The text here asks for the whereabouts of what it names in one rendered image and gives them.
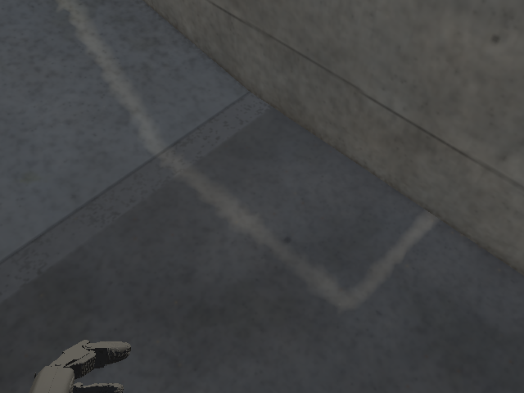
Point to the robot left hand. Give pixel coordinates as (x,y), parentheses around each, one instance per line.
(77,361)

